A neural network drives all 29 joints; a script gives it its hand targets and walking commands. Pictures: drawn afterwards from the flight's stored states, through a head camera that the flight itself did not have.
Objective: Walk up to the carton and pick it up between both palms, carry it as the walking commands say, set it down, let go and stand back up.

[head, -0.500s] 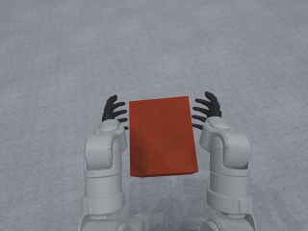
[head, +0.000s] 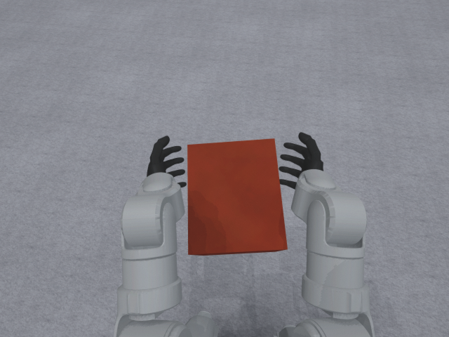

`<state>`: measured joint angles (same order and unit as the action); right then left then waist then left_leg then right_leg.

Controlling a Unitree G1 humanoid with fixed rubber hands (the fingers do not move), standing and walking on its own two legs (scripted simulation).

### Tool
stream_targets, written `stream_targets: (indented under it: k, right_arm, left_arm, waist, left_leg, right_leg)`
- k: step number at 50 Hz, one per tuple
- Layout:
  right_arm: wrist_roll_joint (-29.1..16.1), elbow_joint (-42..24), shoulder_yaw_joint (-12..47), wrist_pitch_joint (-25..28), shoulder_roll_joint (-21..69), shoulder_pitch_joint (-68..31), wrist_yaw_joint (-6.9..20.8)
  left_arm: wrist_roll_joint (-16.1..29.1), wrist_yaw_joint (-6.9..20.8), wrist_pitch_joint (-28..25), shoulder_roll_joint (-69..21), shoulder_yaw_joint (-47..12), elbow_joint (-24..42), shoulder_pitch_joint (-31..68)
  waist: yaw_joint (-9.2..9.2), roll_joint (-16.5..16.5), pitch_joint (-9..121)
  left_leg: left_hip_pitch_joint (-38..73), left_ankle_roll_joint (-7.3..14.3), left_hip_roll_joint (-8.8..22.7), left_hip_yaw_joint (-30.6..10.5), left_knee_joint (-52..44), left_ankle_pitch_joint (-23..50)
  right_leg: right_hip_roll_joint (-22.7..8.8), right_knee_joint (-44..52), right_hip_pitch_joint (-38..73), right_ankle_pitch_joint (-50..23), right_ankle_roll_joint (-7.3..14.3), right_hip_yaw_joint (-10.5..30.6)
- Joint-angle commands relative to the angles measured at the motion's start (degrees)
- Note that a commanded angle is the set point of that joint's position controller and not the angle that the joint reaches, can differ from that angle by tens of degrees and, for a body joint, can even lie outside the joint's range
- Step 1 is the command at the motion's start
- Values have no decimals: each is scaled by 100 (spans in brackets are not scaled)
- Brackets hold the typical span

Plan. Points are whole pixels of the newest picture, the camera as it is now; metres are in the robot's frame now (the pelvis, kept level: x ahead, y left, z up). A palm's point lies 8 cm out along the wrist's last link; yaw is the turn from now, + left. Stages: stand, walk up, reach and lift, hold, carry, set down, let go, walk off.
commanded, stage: carry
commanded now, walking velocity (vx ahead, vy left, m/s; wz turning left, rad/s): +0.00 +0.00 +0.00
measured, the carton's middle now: (235, 202) +0.36 -0.01 -0.02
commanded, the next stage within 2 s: none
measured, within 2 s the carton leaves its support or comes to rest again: neither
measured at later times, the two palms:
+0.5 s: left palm (123, 228) +0.26 +0.15 +0.11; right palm (289, 194) +0.30 -0.08 +0.12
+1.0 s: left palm (113, 273) +0.20 +0.14 +0.14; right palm (306, 232) +0.24 -0.09 +0.14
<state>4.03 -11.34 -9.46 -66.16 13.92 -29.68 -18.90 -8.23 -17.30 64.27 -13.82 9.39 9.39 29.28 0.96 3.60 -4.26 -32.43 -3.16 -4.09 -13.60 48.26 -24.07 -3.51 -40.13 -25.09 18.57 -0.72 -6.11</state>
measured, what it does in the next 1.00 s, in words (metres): steps on the spot: left foot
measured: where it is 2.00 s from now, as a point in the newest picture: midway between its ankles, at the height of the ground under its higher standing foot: outside the picture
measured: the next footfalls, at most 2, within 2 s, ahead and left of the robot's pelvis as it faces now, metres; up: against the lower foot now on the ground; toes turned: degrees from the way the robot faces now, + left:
left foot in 0.22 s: +0.02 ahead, +0.10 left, +0.00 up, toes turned +8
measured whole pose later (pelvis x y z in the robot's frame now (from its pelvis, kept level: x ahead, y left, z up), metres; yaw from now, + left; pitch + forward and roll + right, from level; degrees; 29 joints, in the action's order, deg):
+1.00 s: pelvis -0.09 -0.03 +0.00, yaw +10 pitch -1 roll -1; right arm 6.3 -7.3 -9.4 -70.2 13.8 -29.4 -18.6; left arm -8.2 -17.6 68.9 -13.7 9.4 7.3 28.9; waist 0.2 1.1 1.9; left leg -27.5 1.4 -1.1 -1.3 40.3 -12.3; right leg -6.3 -41.1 -24.0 16.4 0.1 -10.6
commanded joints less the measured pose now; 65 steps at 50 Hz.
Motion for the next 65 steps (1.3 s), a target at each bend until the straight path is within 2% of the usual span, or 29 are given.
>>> stream_targets:
  k: [1, 2, 8, 10, 11, 12, 13, 15, 21, 23, 24, 26, 28, 31, 32, 33, 34, 35, 39, 43, 45, 47, 48, 50, 51, 56, 60, 62, 65]
  right_arm:
    - [-2155, -1139, 3415, 23, 5504, -2522, 1240]
    - [-2144, -1028, 3447, 7, 5530, -2447, 1238]
    - [-2088, -872, 3296, -9, 5437, -2482, 1202]
    - [-2012, -622, 3206, -38, 5532, -2181, 1237]
    - [-1986, -510, 3157, -36, 5535, -2147, 1270]
    - [-1837, -361, 3028, -26, 5434, -1778, 1286]
    - [-1879, -282, 3027, -23, 5477, -1995, 1324]
    - [-1825, -331, 3062, -30, 5636, -1858, 1383]
    - [-1739, -283, 2992, 0, 5588, -2038, 1374]
    - [-1714, -206, 3003, -30, 5570, -2004, 1354]
    - [-1734, -125, 3059, -53, 5591, -1891, 1355]
    - [-1908, -246, 3188, -65, 5637, -2347, 1359]
    - [-1856, -183, 3252, -124, 5618, -2412, 1325]
    - [-1773, 173, 3192, -184, 5626, -2179, 1318]
    - [-1765, 280, 3122, -203, 5585, -2132, 1331]
    - [-1753, 341, 3032, -211, 5506, -2129, 1344]
    - [-1753, 359, 2997, -215, 5495, -2134, 1348]
    - [-1688, 438, 2952, -231, 5508, -2021, 1341]
    - [-1641, 414, 2963, -224, 5617, -2265, 1325]
    - [-1703, 490, 2969, -249, 5619, -2458, 1345]
    - [-1701, 616, 2924, -290, 5596, -2354, 1346]
    - [-1667, 662, 2863, -298, 5565, -2274, 1360]
    - [-1684, 620, 2845, -294, 5563, -2325, 1371]
    - [-1644, 706, 2758, -304, 5535, -2237, 1366]
    - [-1634, 764, 2765, -307, 5584, -2203, 1362]
    - [-1633, 604, 2782, -239, 5649, -2525, 1348]
    - [-1630, 665, 2832, -267, 5617, -2503, 1344]
    - [-1653, 676, 2824, -302, 5578, -2471, 1339]
    - [-1643, 649, 2793, -307, 5562, -2393, 1351]
  left_arm:
    - [2202, 1104, -113, -5664, -2757, 839, 2057]
    - [2156, 1108, -109, -5573, -2697, 798, 2040]
    - [2021, 1110, -48, -5369, -2595, 635, 1907]
    - [1976, 1104, -16, -5392, -2637, 512, 1729]
    - [1926, 1103, -9, -5367, -2628, 438, 1707]
    - [1952, 1130, 41, -5392, -2778, 540, 1710]
    - [2037, 1127, 29, -5377, -2894, 705, 2284]
    - [2045, 1173, 29, -5561, -3004, 627, 2028]
    - [2100, 1200, 76, -5601, -3044, 492, 2219]
    - [2063, 1204, 105, -5563, -2968, 432, 2071]
    - [2002, 1205, 119, -5489, -2906, 425, 1976]
    - [1982, 1223, 95, -5434, -2773, 332, 2169]
    - [1856, 1232, 144, -5432, -2640, 45, 1905]
    - [1735, 1226, 190, -5260, -2557, -118, 1786]
    - [1721, 1211, 209, -5216, -2575, -140, 1804]
    - [1737, 1202, 236, -5223, -2618, -91, 1909]
    - [1742, 1198, 268, -5247, -2655, -74, 1994]
    - [1762, 1203, 287, -5287, -2692, -120, 2051]
    - [1805, 1222, 306, -5427, -2690, -314, 2089]
    - [1757, 1206, 321, -5404, -2579, -367, 2250]
    - [1696, 1204, 363, -5414, -2519, -488, 2093]
    - [1665, 1218, 386, -5430, -2520, -521, 2032]
    - [1676, 1219, 391, -5468, -2556, -473, 2102]
    - [1654, 1209, 424, -5434, -2561, -542, 2069]
    - [1641, 1204, 423, -5426, -2552, -563, 2076]
    - [1792, 1236, 380, -5567, -2597, -543, 2222]
    - [1716, 1239, 389, -5517, -2473, -649, 2121]
    - [1693, 1240, 411, -5529, -2444, -628, 2068]
    - [1691, 1249, 416, -5545, -2482, -542, 2087]
  waist:
    - [-97, -1660, 3977]
    - [-109, -1490, 3888]
    - [-173, -2020, 3806]
    - [-41, -1719, 3802]
    - [2, -985, 3917]
    - [10, 924, 4127]
    - [21, 1534, 3702]
    - [45, 758, 3692]
    - [4, 804, 3643]
    - [-111, 595, 3843]
    - [-124, 284, 3881]
    - [-126, -1455, 3906]
    - [-122, -2012, 3650]
    - [-120, -1501, 3440]
    - [-112, -1097, 3465]
    - [-101, -192, 3469]
    - [-104, 542, 3404]
    - [-73, 737, 3192]
    - [-140, 245, 3069]
    - [-158, -981, 3085]
    - [-111, -1352, 3003]
    - [-44, -1096, 2974]
    - [-21, -623, 2998]
    - [-48, 524, 2898]
    - [-45, 755, 2739]
    - [-149, 197, 2959]
    - [-143, -967, 2974]
    - [-86, -1341, 2946]
    - [1, -934, 2975]
  left_leg:
    - [-1455, -22, 336, 1509, 1827, -1366]
    - [-1355, -21, 388, 1628, 1651, -1083]
    - [208, 151, 203, 2032, -627, -339]
    - [1200, 238, 315, 1775, -2203, 1103]
    - [2325, 378, 945, 739, -2283, 2561]
    - [3482, 969, 2385, -1294, -1690, 6068]
    - [3850, 1307, 2491, -1578, -1783, 7420]
    - [4154, 1420, 2322, -1064, -1714, 6640]
    - [3174, 1247, 1806, -551, -1771, 5485]
    - [2483, 1011, 1538, -8, -1470, 4766]
    - [1903, 786, 1280, 205, -1367, 4014]
    - [355, 322, 475, 1036, -629, 1566]
    - [203, 386, 413, 1283, -555, 42]
    - [997, 421, 408, 1250, -1437, 1071]
    - [1483, 458, 678, 820, -1619, 1933]
    - [1943, 617, 1282, -157, -1911, 2636]
    - [2140, 825, 1695, -886, -2294, 2588]
    - [2236, 956, 1819, -1111, -2577, 2213]
    - [1186, 815, 1402, -278, -2662, 1092]
    - [272, 377, 560, 733, -1746, 477]
    - [581, 356, 351, 1131, -1128, 663]
    - [1000, 413, 493, 949, -1361, 876]
    - [1242, 450, 692, 605, -1862, 1056]
    - [1412, 599, 1459, -825, -3093, 425]
    - [1524, 683, 1663, -1208, -3381, 123]
    - [940, 630, 1249, -204, -2924, 629]
    - [242, 367, 497, 823, -1804, 582]
    - [570, 392, 320, 1191, -1062, 807]
    - [1221, 494, 517, 940, -1478, 1141]
  right_leg:
    - [-2457, 576, 4625, -6464, 1164, 1024]
    - [-2237, 633, 4485, -6117, 1132, 842]
    - [-1896, 523, 3485, -4940, 856, 356]
    - [-1690, 103, 2971, -4319, 491, -16]
    - [-1464, -375, 1859, -2856, 167, -125]
    - [-872, -1355, 186, -274, -284, -266]
    - [-174, -1545, -765, 1913, -381, -179]
    - [-203, -1522, -1033, 1854, -303, 151]
    - [38, -232, 123, 1080, -246, 53]
    - [-124, 943, 1337, 39, -175, -148]
    - [-482, 1159, 2032, -592, -53, 47]
    - [-1845, 1145, 3172, -2978, 552, 1215]
    - [-2215, 1131, 3006, -3247, 795, 1266]
    - [-1637, 878, 2149, -2142, 463, 598]
    - [-1334, 573, 1632, -1367, 246, 353]
    - [-887, 49, 922, -267, -12, 73]
    - [-402, -253, 456, 834, -168, -132]
    - [-125, -333, 140, 1220, -178, -198]
    - [-180, 401, 1203, 644, 36, -152]
    - [-1244, 1656, 1983, 928, 447, 1043]
    - [-1586, 1850, 1516, 1114, 645, 1166]
    - [-1389, 1556, 1083, 1257, 519, 806]
    - [-1091, 1163, 870, 1362, 354, 481]
    - [-282, 71, 443, 1340, 11, -156]
    - [50, -230, 189, 1251, -7, -307]
    - [-76, 457, 1383, 428, 160, -189]
    - [-1146, 1713, 1956, 975, 488, 1027]
    - [-1540, 1972, 1481, 1177, 708, 1163]
    - [-1223, 1460, 925, 1197, 514, 625]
